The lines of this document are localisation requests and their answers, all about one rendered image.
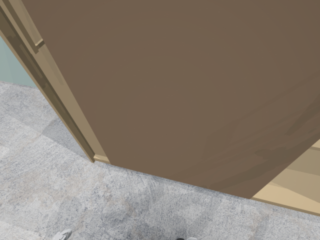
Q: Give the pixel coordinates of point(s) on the handle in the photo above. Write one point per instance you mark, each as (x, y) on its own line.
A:
(18, 25)

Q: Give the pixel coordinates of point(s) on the robot left hand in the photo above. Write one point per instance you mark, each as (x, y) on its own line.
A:
(63, 235)

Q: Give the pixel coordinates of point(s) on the wardrobe door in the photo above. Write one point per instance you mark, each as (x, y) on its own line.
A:
(56, 79)
(218, 94)

